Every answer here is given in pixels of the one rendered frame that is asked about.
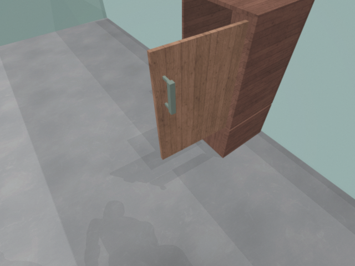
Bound handle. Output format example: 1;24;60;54
163;75;176;115

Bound cupboard door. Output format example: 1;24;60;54
147;20;249;160

